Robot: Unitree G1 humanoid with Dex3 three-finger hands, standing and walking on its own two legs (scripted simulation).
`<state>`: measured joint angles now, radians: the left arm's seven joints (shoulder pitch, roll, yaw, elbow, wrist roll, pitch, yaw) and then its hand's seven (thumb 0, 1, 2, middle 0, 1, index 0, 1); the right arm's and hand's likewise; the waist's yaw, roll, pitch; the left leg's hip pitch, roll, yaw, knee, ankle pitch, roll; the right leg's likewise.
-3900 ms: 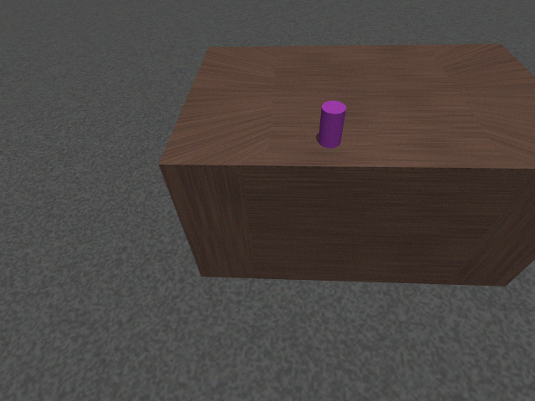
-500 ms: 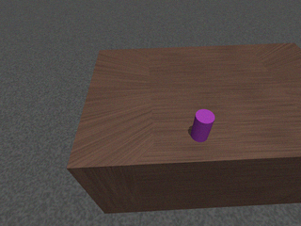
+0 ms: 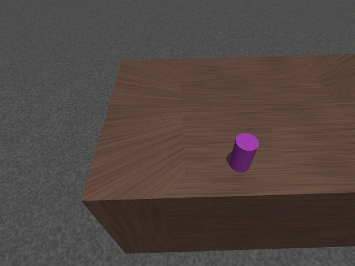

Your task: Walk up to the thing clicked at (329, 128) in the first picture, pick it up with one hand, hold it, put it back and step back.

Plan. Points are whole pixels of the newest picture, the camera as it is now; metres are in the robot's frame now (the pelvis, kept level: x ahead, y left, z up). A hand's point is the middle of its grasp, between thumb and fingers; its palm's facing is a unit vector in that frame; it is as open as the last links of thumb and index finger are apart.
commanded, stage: stand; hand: right
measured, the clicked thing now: (243, 153) +0.45 -0.17 -0.07
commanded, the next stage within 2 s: none
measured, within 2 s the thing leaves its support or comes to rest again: neither
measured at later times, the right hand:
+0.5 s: hand out of the picture +0.10 -0.25 -0.16, palm faces -0.01 +0.94 -0.34, open 7.4 cm
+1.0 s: hand out of the picture +0.09 -0.26 -0.16, palm faces -0.01 +0.94 -0.34, open 7.4 cm
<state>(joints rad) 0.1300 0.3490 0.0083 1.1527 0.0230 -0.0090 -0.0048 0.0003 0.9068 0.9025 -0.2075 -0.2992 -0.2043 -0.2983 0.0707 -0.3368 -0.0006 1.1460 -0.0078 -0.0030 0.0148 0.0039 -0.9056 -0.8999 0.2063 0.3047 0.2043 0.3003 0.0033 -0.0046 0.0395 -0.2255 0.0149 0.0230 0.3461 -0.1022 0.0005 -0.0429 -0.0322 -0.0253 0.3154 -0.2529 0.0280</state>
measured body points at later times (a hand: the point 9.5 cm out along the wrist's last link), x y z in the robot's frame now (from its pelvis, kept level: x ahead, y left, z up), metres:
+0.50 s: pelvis +0.02 +0.00 +0.00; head +0.03 +0.00 +0.45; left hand +0.10 +0.30 -0.13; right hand +0.10 -0.30 -0.13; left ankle +0.05 +0.12 -0.75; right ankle -0.05 -0.14 -0.75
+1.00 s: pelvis +0.02 +0.00 +0.00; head +0.03 +0.00 +0.45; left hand +0.08 +0.30 -0.14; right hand +0.09 -0.30 -0.13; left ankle +0.05 +0.12 -0.75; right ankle -0.05 -0.14 -0.75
